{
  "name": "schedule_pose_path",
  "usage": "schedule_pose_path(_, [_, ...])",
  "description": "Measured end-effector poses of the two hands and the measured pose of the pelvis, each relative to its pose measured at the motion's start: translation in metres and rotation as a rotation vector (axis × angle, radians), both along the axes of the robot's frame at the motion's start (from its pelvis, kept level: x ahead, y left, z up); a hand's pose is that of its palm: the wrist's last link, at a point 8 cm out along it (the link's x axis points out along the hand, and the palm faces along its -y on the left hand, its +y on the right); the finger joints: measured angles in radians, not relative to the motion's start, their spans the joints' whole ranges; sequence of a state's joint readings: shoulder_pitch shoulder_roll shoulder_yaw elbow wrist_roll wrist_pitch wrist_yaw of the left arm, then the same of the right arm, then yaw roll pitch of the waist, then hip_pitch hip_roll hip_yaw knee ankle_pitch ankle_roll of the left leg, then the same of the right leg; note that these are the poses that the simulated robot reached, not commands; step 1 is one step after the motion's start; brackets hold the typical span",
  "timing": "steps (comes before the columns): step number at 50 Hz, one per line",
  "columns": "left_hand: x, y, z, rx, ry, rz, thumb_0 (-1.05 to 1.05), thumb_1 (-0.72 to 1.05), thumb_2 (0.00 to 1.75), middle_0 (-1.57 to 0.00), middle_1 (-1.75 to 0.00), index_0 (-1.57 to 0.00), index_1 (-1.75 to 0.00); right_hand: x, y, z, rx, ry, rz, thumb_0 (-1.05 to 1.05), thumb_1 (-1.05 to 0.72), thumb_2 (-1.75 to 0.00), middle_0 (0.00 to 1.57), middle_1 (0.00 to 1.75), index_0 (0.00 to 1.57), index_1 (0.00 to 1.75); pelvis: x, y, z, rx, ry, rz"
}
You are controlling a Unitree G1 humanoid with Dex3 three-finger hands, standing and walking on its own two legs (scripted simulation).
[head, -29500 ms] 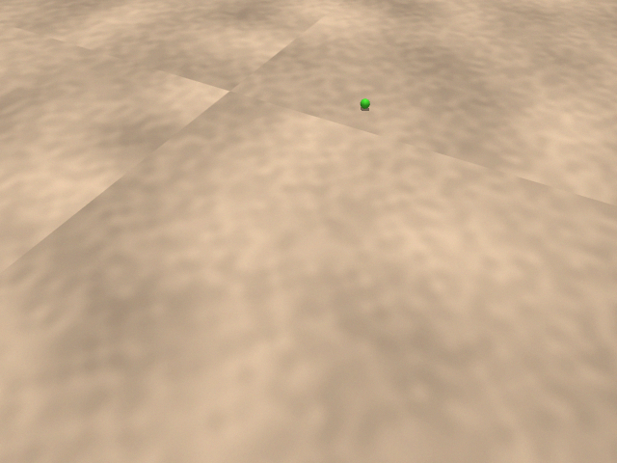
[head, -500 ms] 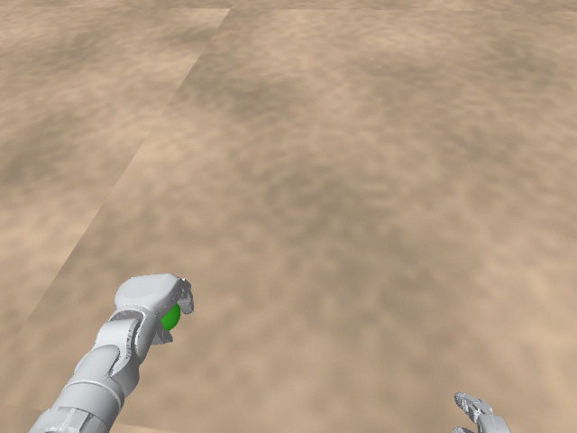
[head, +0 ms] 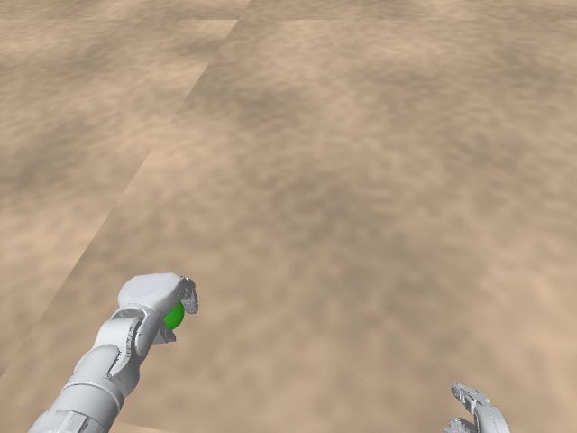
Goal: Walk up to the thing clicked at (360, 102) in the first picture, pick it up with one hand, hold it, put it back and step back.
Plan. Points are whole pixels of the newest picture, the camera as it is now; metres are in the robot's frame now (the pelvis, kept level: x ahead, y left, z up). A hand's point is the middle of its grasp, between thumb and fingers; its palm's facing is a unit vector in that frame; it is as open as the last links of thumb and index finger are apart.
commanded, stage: hold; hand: left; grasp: from above
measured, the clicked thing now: (166, 313) +0.32 +0.23 -0.05
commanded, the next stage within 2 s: crouch in 0.52 s
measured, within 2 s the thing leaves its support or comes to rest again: neither
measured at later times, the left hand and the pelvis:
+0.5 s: hand (165, 323) +0.29 +0.22 -0.03, palm faces -0.44 -0.04 -0.90, open 6.9 cm; pelvis +0.00 +0.00 +0.00, yaw +0 degrees
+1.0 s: hand (175, 337) +0.30 +0.22 -0.10, palm faces -0.45 +0.00 -0.89, open 6.8 cm; pelvis +0.00 +0.00 -0.02, yaw +1 degrees
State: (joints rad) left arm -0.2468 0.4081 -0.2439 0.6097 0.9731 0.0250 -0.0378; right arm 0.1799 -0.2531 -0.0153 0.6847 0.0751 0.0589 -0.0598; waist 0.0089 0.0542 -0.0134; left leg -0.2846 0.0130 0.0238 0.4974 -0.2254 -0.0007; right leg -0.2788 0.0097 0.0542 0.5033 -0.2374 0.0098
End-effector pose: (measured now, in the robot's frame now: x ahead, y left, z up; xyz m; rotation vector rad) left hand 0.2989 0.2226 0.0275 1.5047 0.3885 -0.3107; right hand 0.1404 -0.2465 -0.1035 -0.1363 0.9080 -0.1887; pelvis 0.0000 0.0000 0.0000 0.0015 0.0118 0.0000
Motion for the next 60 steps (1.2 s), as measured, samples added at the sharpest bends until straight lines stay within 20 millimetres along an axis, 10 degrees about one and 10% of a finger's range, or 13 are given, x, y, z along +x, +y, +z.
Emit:
schedule_pose_path(39, [0.004, -0.005, -0.009, 0.003, 0.006, 0.004, 0.00, 0.38, 0.35, -0.66, -0.68, -0.87, -0.61, 0.005, -0.002, 0.000, 0.003, 0.019, -0.006, 0.01, -0.90, -0.90, 0.20, 0.30, 0.20, 0.30, 0.006, -0.002, 0.001, 0.002, 0.009, 0.003])
schedule_pose_path(50, [0.008, -0.001, -0.069, 0.039, 0.019, -0.023, -0.01, 0.36, 0.35, -0.70, -0.64, -0.90, -0.58, -0.016, -0.015, -0.020, -0.048, 0.106, 0.005, 0.00, -0.90, -0.90, 0.20, 0.30, 0.20, 0.30, -0.003, -0.004, -0.019, -0.005, 0.111, 0.020])
schedule_pose_path(60, [0.045, 0.002, -0.166, 0.089, -0.019, -0.033, -0.01, 0.36, 0.35, -0.71, -0.63, -0.92, -0.58, -0.081, -0.037, -0.097, -0.128, 0.250, -0.032, 0.00, -0.91, -0.90, 0.20, 0.30, 0.20, 0.30, -0.027, -0.001, -0.098, -0.029, 0.340, 0.023])
